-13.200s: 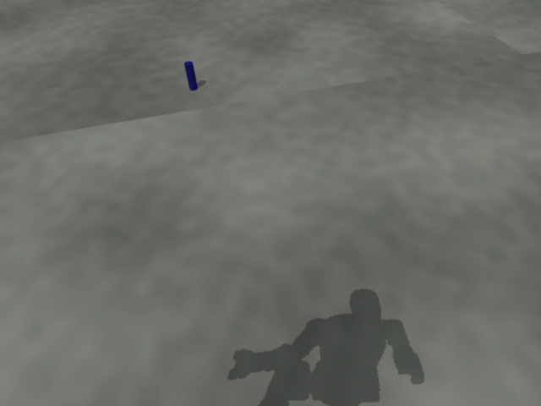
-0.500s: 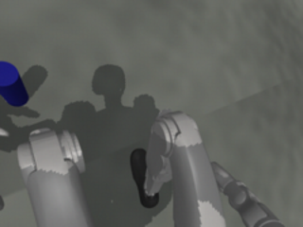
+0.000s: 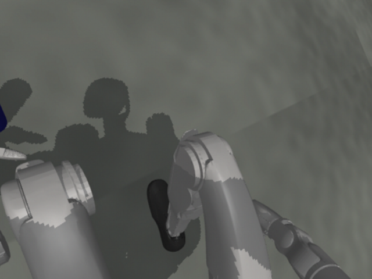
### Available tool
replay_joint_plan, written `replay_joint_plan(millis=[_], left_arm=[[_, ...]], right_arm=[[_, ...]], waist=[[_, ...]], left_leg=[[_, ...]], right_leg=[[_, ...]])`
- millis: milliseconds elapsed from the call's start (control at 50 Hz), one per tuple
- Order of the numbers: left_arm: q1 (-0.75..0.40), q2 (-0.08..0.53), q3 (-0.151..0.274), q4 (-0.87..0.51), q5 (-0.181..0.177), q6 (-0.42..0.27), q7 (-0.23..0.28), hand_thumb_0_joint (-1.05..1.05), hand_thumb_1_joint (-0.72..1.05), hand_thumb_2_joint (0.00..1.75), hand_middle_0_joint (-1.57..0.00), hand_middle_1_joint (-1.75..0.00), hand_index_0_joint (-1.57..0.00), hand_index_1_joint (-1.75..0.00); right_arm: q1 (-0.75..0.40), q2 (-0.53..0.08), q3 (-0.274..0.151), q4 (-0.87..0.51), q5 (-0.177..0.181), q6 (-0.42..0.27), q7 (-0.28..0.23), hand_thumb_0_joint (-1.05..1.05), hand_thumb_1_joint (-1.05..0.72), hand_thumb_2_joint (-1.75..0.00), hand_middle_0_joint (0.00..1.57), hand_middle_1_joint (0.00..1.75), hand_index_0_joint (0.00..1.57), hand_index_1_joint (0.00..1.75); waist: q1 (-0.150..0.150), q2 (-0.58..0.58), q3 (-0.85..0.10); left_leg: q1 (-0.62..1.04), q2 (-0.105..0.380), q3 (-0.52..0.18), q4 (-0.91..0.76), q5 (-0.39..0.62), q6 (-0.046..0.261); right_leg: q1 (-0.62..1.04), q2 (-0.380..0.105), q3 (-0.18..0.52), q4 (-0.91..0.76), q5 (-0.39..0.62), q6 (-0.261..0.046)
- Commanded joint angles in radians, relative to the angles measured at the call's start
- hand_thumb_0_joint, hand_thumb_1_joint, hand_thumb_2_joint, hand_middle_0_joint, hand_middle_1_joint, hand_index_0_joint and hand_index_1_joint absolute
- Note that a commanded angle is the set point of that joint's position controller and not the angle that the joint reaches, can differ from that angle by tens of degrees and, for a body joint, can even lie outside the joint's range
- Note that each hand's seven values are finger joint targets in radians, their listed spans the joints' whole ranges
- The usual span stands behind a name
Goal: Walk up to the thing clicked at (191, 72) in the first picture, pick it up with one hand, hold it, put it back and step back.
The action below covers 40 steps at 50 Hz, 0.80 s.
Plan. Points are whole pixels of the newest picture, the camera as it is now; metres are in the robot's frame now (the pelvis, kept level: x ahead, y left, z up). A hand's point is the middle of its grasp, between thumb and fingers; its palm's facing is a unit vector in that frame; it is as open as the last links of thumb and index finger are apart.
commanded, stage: rest palm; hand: left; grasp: from the side
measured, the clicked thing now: out of the picture +0.45 +0.27 -0.19
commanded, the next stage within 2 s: close in 0.06 s
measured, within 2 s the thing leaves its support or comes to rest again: leaves its support in 1.22 s
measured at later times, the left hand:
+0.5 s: hand out of the picture +0.43 +0.26 -0.17, palm faces +0.26 -0.97 -0.02, open 11.6 cm
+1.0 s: hand out of the picture +0.45 +0.26 -0.17, palm faces +0.27 -0.96 -0.03, open 7.4 cm
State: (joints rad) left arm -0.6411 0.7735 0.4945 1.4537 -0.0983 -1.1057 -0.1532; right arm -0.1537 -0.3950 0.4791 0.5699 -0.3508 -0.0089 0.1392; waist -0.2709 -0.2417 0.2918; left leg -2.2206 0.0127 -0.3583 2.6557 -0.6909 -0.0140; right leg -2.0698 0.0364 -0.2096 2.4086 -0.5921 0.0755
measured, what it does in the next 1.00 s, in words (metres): stands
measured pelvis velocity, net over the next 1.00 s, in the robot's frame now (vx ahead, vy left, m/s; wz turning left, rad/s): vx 0.00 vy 0.00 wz -0.03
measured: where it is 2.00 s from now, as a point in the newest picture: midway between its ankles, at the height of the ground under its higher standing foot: (125, 251)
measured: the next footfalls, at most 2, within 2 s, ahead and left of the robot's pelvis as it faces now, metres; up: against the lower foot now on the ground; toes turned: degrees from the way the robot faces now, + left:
none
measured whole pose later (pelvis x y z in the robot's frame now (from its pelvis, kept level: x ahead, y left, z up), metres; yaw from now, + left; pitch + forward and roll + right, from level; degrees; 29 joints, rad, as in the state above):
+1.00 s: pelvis +0.00 +0.00 +0.01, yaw -2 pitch +13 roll -18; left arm -0.70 0.85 0.41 1.50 -0.04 -1.14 0.02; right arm -0.19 -0.38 0.53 0.57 -0.38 0.02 0.16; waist -0.28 -0.27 0.32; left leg -2.22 0.01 -0.41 2.66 -0.72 -0.02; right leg -2.06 0.05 -0.25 2.38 -0.60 0.08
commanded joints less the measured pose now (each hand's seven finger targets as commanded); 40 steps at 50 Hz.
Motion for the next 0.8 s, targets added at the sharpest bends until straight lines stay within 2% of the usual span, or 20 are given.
replay_joint_plan(millis=[0, 40, 60, 100, 120, 140, 160, 180, 200, 220, 280, 320, 440, 500, 600, 620, 660, 680, 780], left_arm=[[-0.190, 0.166, -0.010, -0.116, 0.012, -0.083, 0.043, 0.00, -0.40, 0.13, -0.10, -0.07, -0.08, -0.09], [-0.189, 0.163, -0.011, -0.111, 0.012, -0.088, 0.055, 0.00, -0.35, 0.17, -0.13, -0.11, -0.11, -0.12], [-0.187, 0.167, -0.014, -0.116, 0.012, -0.090, 0.064, 0.00, -0.36, 0.17, -0.13, -0.11, -0.11, -0.12], [-0.188, 0.173, -0.011, -0.109, 0.016, -0.095, 0.080, 0.00, -0.30, 0.20, -0.14, -0.13, -0.12, -0.14], [-0.191, 0.162, -0.025, -0.114, 0.020, -0.095, 0.086, 0.00, -0.29, 0.21, -0.15, -0.14, -0.13, -0.14], [-0.212, 0.172, -0.031, -0.113, 0.027, -0.098, 0.094, 0.00, -0.27, 0.21, -0.14, -0.13, -0.12, -0.14], [-0.205, 0.163, -0.030, -0.113, 0.025, -0.098, 0.102, 0.00, -0.19, 0.27, -0.22, -0.21, -0.20, -0.22], [-0.212, 0.179, -0.027, -0.118, 0.025, -0.100, 0.109, 0.00, -0.14, 0.32, -0.29, -0.27, -0.27, -0.28], [-0.215, 0.164, -0.036, -0.120, 0.025, -0.102, 0.112, 0.00, -0.11, 0.33, -0.30, -0.29, -0.29, -0.30], [-0.218, 0.172, -0.027, -0.123, 0.023, -0.102, 0.118, 0.00, -0.09, 0.35, -0.32, -0.31, -0.31, -0.31], [-0.227, 0.173, -0.037, -0.121, 0.030, -0.108, 0.131, 0.00, 0.02, 0.41, -0.39, -0.36, -0.38, -0.37], [-0.235, 0.173, -0.049, -0.099, 0.039, -0.102, 0.135, 0.00, 0.11, 0.46, -0.44, -0.42, -0.43, -0.42], [-0.226, 0.180, -0.055, -0.099, 0.050, -0.101, 0.151, 0.00, 0.28, 0.59, -0.59, -0.56, -0.58, -0.56], [-0.225, 0.170, -0.062, -0.088, 0.056, -0.095, 0.159, 0.00, 0.38, 0.69, -0.69, -0.66, -0.68, -0.66], [-0.258, 0.192, -0.062, -0.094, 0.061, -0.104, 0.172, 0.00, 0.60, 0.83, -0.84, -0.81, -0.83, -0.81], [-0.256, 0.190, -0.062, -0.098, 0.061, -0.104, 0.174, 0.00, 0.63, 0.85, -0.85, -0.82, -0.84, -0.82], [-0.280, 0.204, -0.055, -0.099, 0.062, -0.107, 0.182, 0.00, 0.58, 0.94, -0.97, -0.96, -0.96, -0.96], [-0.269, 0.188, -0.063, -0.093, 0.062, -0.106, 0.179, 0.00, 0.58, 0.98, -1.00, -1.00, -0.99, -1.00], [-0.288, 0.192, -0.075, -0.077, 0.066, -0.104, 0.175, 0.00, 0.66, 1.16, -1.17, -1.20, -1.16, -1.20]], right_arm=[[0.023, -0.339, -0.111, -0.021, -0.013, 0.015, -0.013, 0.00, -0.91, -0.91, 0.20, 0.30, 0.20, 0.30], [0.023, -0.342, -0.105, -0.021, -0.018, 0.017, -0.011, 0.00, -0.91, -0.91, 0.20, 0.30, 0.20, 0.30], [0.018, -0.339, -0.102, -0.021, -0.018, 0.017, -0.011, 0.00, -0.91, -0.91, 0.20, 0.30, 0.20, 0.30], [0.023, -0.339, -0.099, -0.021, -0.021, 0.021, -0.010, 0.00, -0.90, -0.91, 0.20, 0.30, 0.20, 0.30], [0.021, -0.339, -0.098, -0.020, -0.023, 0.021, -0.011, 0.00, -0.91, -0.91, 0.20, 0.30, 0.20, 0.30], [0.010, -0.338, -0.097, -0.020, -0.023, 0.023, -0.009, 0.00, -0.90, -0.91, 0.20, 0.30, 0.20, 0.30], [0.016, -0.338, -0.097, -0.022, -0.024, 0.022, -0.008, 0.00, -0.90, -0.90, 0.20, 0.30, 0.20, 0.30], [0.015, -0.337, -0.094, -0.022, -0.022, 0.023, -0.006, 0.00, -0.90, -0.90, 0.20, 0.30, 0.20, 0.30], [0.011, -0.338, -0.095, -0.021, -0.022, 0.022, -0.006, 0.00, -0.90, -0.90, 0.20, 0.30, 0.20, 0.30], [0.012, -0.337, -0.093, -0.019, -0.024, 0.021, -0.005, 0.00, -0.90, -0.90, 0.20, 0.30, 0.20, 0.30], [0.016, -0.338, -0.089, -0.015, -0.027, 0.024, -0.004, 0.00, -0.89, -0.90, 0.20, 0.30, 0.20, 0.30], [0.012, -0.338, -0.089, -0.017, -0.025, 0.024, -0.004, 0.00, -0.89, -0.90, 0.20, 0.30, 0.20, 0.30], [0.011, -0.341, -0.088, -0.019, -0.025, 0.029, 0.000, 0.00, -0.88, -0.90, 0.20, 0.30, 0.20, 0.30], [0.006, -0.341, -0.087, -0.019, -0.025, 0.033, 0.000, 0.00, -0.88, -0.89, 0.20, 0.30, 0.20, 0.30], [0.010, -0.341, -0.080, -0.014, -0.030, 0.038, 0.003, 0.00, -0.87, -0.89, 0.20, 0.30, 0.20, 0.30], [0.011, -0.342, -0.081, -0.012, -0.032, 0.038, 0.003, 0.00, -0.87, -0.89, 0.20, 0.30, 0.20, 0.30], [0.009, -0.343, -0.078, -0.012, -0.032, 0.041, 0.002, 0.00, -0.88, -0.90, 0.20, 0.30, 0.20, 0.30], [0.004, -0.343, -0.079, -0.008, -0.033, 0.040, 0.002, 0.00, -0.88, -0.89, 0.20, 0.30, 0.20, 0.30], [0.003, -0.344, -0.074, -0.013, -0.035, 0.043, 0.003, 0.00, -0.88, -0.90, 0.20, 0.30, 0.20, 0.30]], waist=[[-0.089, 0.507, -0.558], [-0.099, 0.503, -0.566], [-0.091, 0.498, -0.568], [-0.096, 0.501, -0.575], [-0.102, 0.493, -0.570], [-0.107, 0.498, -0.544], [-0.108, 0.493, -0.552], [-0.103, 0.491, -0.547], [-0.112, 0.487, -0.544], [-0.109, 0.490, -0.551], [-0.115, 0.504, -0.566], [-0.126, 0.488, -0.536], [-0.115, 0.509, -0.540], [-0.123, 0.505, -0.525], [-0.132, 0.518, -0.534], [-0.133, 0.513, -0.536], [-0.139, 0.528, -0.530], [-0.140, 0.524, -0.528], [-0.150, 0.510, -0.524]], left_leg=[[0.379, 0.047, 0.101, -0.338, 0.073, -0.014], [0.387, 0.046, 0.093, -0.332, 0.091, -0.015], [0.377, 0.045, 0.098, -0.324, 0.088, -0.012], [0.384, 0.046, 0.096, -0.320, 0.102, -0.012], [0.390, 0.047, 0.093, -0.320, 0.113, -0.013], [0.370, 0.046, 0.093, -0.324, 0.076, -0.011], [0.373, 0.047, 0.094, -0.322, 0.074, -0.010], [0.360, 0.046, 0.096, -0.323, 0.055, -0.008], [0.367, 0.047, 0.092, -0.323, 0.055, -0.009], [0.366, 0.048, 0.091, -0.320, 0.058, -0.009], [0.383, 0.048, 0.086, -0.318, 0.084, -0.012], [0.356, 0.048, 0.085, -0.320, 0.048, -0.007], [0.386, 0.052, 0.073, -0.335, 0.076, -0.017], [0.385, 0.055, 0.064, -0.339, 0.081, -0.018], [0.393, 0.054, 0.063, -0.330, 0.094, -0.017], [0.398, 0.054, 0.068, -0.325, 0.107, -0.016], [0.399, 0.056, 0.064, -0.332, 0.105, -0.019], [0.401, 0.056, 0.062, -0.331, 0.102, -0.018], [0.382, 0.052, 0.066, -0.328, 0.068, -0.013]], right_leg=[[0.259, 0.040, -0.127, -0.162, 0.121, -0.075], [0.267, 0.041, -0.133, -0.157, 0.141, -0.072], [0.273, 0.045, -0.131, -0.161, 0.140, -0.073], [0.283, 0.048, -0.133, -0.162, 0.153, -0.072], [0.281, 0.046, -0.135, -0.162, 0.164, -0.071], [0.259, 0.046, -0.138, -0.166, 0.133, -0.072], [0.271, 0.048, -0.136, -0.172, 0.135, -0.072], [0.270, 0.050, -0.136, -0.176, 0.118, -0.072], [0.265, 0.049, -0.138, -0.174, 0.122, -0.070], [0.269, 0.051, -0.139, -0.172, 0.126, -0.070], [0.280, 0.053, -0.141, -0.167, 0.150, -0.070], [0.260, 0.053, -0.145, -0.174, 0.123, -0.070], [0.259, 0.054, -0.150, -0.166, 0.143, -0.073], [0.252, 0.054, -0.155, -0.165, 0.151, -0.072], [0.264, 0.057, -0.154, -0.168, 0.162, -0.072], [0.274, 0.056, -0.150, -0.171, 0.175, -0.071], [0.266, 0.056, -0.153, -0.171, 0.169, -0.072], [0.268, 0.056, -0.154, -0.172, 0.171, -0.071], [0.266, 0.057, -0.155, -0.182, 0.145, -0.070]])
